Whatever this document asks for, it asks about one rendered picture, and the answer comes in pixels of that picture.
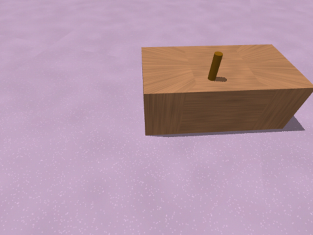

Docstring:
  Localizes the can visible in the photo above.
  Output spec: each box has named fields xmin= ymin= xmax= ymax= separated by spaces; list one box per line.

xmin=208 ymin=51 xmax=223 ymax=81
